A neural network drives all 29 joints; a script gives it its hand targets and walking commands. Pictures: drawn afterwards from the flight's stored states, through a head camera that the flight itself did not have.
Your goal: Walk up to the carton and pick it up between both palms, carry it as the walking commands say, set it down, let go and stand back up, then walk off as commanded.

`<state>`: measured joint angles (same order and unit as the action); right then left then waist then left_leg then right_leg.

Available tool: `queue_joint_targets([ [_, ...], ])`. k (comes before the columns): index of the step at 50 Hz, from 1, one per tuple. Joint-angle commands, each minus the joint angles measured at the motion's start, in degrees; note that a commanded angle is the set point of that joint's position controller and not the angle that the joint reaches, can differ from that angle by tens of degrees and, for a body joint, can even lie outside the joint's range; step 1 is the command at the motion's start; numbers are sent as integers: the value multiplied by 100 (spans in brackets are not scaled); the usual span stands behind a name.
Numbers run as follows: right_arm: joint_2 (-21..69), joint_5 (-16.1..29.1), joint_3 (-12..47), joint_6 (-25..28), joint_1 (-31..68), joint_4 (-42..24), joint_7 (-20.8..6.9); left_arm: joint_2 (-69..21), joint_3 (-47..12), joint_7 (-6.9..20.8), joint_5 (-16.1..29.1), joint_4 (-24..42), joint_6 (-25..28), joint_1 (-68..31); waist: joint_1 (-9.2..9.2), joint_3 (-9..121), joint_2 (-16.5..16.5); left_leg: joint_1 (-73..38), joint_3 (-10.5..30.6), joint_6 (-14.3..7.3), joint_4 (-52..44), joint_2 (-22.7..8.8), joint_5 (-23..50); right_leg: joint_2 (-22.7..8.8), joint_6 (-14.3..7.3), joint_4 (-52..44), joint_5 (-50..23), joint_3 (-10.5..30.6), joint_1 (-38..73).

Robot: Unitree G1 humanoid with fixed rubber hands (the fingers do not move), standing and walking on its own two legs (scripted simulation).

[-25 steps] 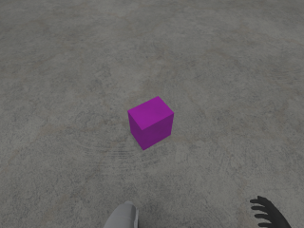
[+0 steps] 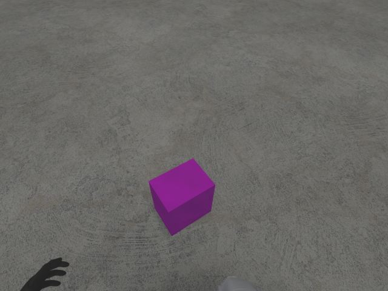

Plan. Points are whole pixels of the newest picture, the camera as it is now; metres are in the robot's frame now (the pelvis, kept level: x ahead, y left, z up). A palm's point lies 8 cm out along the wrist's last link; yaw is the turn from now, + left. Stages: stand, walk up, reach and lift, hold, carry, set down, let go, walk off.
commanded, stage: walk up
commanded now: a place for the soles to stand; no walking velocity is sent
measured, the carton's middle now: (182, 197) +0.64 +0.04 -0.60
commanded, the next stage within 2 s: none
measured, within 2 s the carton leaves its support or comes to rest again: neither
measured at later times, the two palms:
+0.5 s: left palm (33, 266) +0.19 +0.34 -0.07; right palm (301, 206) +0.31 -0.26 -0.05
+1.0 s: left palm (37, 248) +0.23 +0.34 -0.07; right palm (312, 233) +0.25 -0.28 -0.07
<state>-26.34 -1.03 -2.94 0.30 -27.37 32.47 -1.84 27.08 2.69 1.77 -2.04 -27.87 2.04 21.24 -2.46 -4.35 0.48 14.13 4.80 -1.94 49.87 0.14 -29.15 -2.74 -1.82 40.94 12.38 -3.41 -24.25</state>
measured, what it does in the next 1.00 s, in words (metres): walks ahead: left foot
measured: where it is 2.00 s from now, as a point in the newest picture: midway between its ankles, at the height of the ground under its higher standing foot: (231, 290)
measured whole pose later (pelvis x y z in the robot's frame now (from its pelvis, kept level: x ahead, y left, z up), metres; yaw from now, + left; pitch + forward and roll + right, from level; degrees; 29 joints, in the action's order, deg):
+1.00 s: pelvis +0.15 +0.02 +0.04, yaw +3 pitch -3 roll +0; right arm -20.8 0.7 -1.1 0.1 -6.1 58.7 -0.5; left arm 23.6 1.0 -0.3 0.7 -56.0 0.7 8.0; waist -0.4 -4.1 0.7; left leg 12.1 0.6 0.7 23.1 -1.0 -8.2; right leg -3.0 2.2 21.1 15.7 -2.6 -2.5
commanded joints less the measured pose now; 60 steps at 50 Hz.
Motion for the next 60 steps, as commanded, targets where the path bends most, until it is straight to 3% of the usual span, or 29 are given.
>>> queue_joint_targets([
  [1, -1137, 74, -413, 98, 641, -885, 140, 1643, 742, -334, 29, 304, 178, 1172, 781, 260, 502, 3076, 591, -36, 2705, 203, -294, -2452, -1505, -2759, 3560, 4319, 2064],
  [2, -1071, 14, -377, 94, 708, -866, 123, 1436, 665, -355, 48, 350, 219, 1016, 638, -84, 208, 3052, 619, 9, 2506, 21, 106, -2249, -1376, -2617, 2915, 3776, 1744],
  [3, -1012, 49, -370, 87, 597, -759, 91, 1357, 608, -341, 10, 371, 212, 701, 484, -171, 287, 2803, 501, 84, 2206, -39, 258, -1943, -1295, -2560, 2398, 2979, 1500],
  [4, -1034, 37, -407, 90, 356, -557, 43, 1289, 575, -310, 10, 371, 200, 491, 359, -142, 512, 2431, 421, 152, 1810, -154, 417, -1696, -1115, -2553, 2003, 2548, 1365],
  [6, -927, -53, -375, 59, 238, -449, -35, 1199, 512, -290, -24, 333, 216, 534, 332, 15, 935, 2125, 166, 263, 1377, -154, 735, -1518, -1077, -2398, 618, 1797, 1399],
  [10, -595, 11, -244, -33, 741, -395, -22, 1016, 333, -273, 121, 298, 171, 147, 246, -160, 1098, 758, -492, 170, -418, -155, 1268, -1006, -746, -1740, -1688, 338, 692],
  [11, -612, 30, -254, -59, 788, -372, -7, 1065, 309, -244, 121, 314, 130, 193, 304, 221, 1322, 232, -698, 169, -623, -26, 1463, -954, -683, -1539, -1617, 274, 695],
  [13, -658, 54, -262, -50, 1046, -230, 54, 1101, 250, -219, 255, 241, 86, 65, 136, 224, 810, -437, -705, 17, -1318, 52, 2186, -941, -450, -1131, -1384, 284, 298],
  [14, -744, 65, -300, -53, 1074, -126, 90, 1123, 222, -198, 261, 242, 61, 127, 160, 271, 806, -667, -709, -62, -1593, 133, 2267, -907, -343, -890, -1231, 228, 210],
  [15, -881, 48, -314, -38, 1034, -63, 136, 1023, 212, -180, 254, 196, 28, 137, 30, 351, 441, -838, -348, -155, -1924, -130, 2215, -871, -212, -688, -718, 276, 222],
  [16, -1244, -6, -397, -7, 1137, -121, 190, 778, 125, -163, 294, 247, 4, 285, 82, 595, -324, -961, 816, -408, -2090, -1028, 2525, -606, 66, 45, 440, 138, -32],
  [17, -1457, 52, -355, 41, 1441, -261, 225, 622, 74, -158, 332, 222, -69, 506, 181, 725, -929, -512, 2245, -946, -2517, -2007, 2382, -123, 272, 651, 1892, 108, -7],
  [18, -1296, 70, -305, 38, 1384, -131, 235, 899, 179, -254, 339, 95, -142, 271, 86, 532, -606, -102, 2035, -1187, -2490, -1926, 1902, -117, 180, 668, 2214, 350, 308],
  [20, -1185, 130, -199, 25, 1987, -50, 227, 981, 144, -313, 297, -252, -101, 354, 318, 312, -739, 268, 1224, -783, -2280, -1414, 2086, -238, 62, -522, 1016, 379, 843],
  [21, -1049, 162, -136, 3, 2212, -23, 176, 1044, 138, -300, 288, -366, -42, 377, 429, 337, -728, 522, 677, -336, -2132, -982, 1931, -382, 30, -1102, 667, 527, 1191],
  [22, -868, 224, -81, -1, 2224, 105, 124, 1162, 146, -268, 236, -387, 0, -20, 338, 161, -391, 407, 439, -53, -2021, -738, 2137, -629, -41, -1438, 704, 867, 946],
  [23, -878, 254, -115, 12, 2161, 260, 116, 1199, 129, -245, 272, -477, 29, -221, 235, 236, -300, -68, 349, -31, -1985, -630, 2315, -662, -34, -1524, 677, 877, 715],
  [29, -804, 205, -59, 106, 2246, 843, 152, 916, -3, -219, 321, -1107, 81, -611, 264, 868, -210, -658, 214, -153, -2046, -733, 3751, -531, 28, -1544, -891, 437, 1503],
  [32, -771, 221, -39, 89, 2307, 1188, 177, 910, 12, -209, 305, -1388, 48, -816, 288, 788, -236, -683, 124, -140, -2200, -728, 3925, -563, 32, -1619, -951, 381, 1640],
  [34, -694, 200, -51, 81, 2408, 1356, 158, 893, 8, -227, 314, -1596, 19, -879, 295, 751, -43, -662, 106, -64, -2337, -753, 3716, -554, 52, -1747, -986, 336, 1704],
  [36, -730, 182, -58, 77, 2477, 1550, 171, 873, 27, -225, 317, -1781, -12, -1039, 301, 548, -70, -534, 62, -31, -2432, -732, 3563, -590, 33, -1861, -893, 306, 1700],
  [37, -661, 209, -1, 84, 2536, 1653, 187, 830, 37, -229, 304, -1803, -11, -1177, 303, 493, -311, -501, 84, -29, -2492, -726, 3610, -565, 22, -1905, -772, 359, 1702],
  [39, -703, 223, -21, 78, 2463, 1795, 187, 750, 35, -209, 299, -1964, -25, -1177, 306, 620, -269, -602, 87, -35, -2624, -735, 3317, -581, 15, -2049, -499, 363, 1792],
  [41, -690, 211, -25, 86, 2483, 1927, 181, 770, 52, -216, 276, -2169, -23, -1318, 269, 704, 85, -606, 117, 1, -2690, -718, 3291, -532, 67, -2126, -612, 312, 1925],
  [44, -649, 209, -38, 110, 2502, 2106, 174, 743, 65, -252, 268, -2345, -6, -1292, 286, 659, -222, -674, 85, -13, -2857, -708, 3245, -565, 79, -2267, -686, 334, 2015],
  [47, -630, 185, -50, 91, 2492, 2265, 183, 738, 109, -262, 270, -2468, -28, -1444, 265, 497, 15, -613, 95, -9, -3001, -699, 2930, -542, 58, -2352, -383, 311, 1928],
  [51, -530, 165, -67, 95, 2470, 2341, 210, 629, 109, -279, 253, -2628, -31, -1352, 244, 500, -234, -673, 49, -28, -3068, -712, 2880, -561, 19, -2455, -215, 375, 1898],
  [54, -599, 153, -112, 92, 2370, 2441, 190, 619, 115, -283, 248, -2643, -6, -1397, 246, 363, -28, -704, 61, -16, -3088, -698, 2748, -551, 32, -2547, -157, 334, 1803],
  [60, -527, 135, -106, 87, 2393, 2486, 217, 553, 149, -283, 218, -2758, -1, -1433, 219, 358, -121, -671, 78, 6, -3158, -661, 2594, -569, 4, -2590, -64, 367, 1822],
])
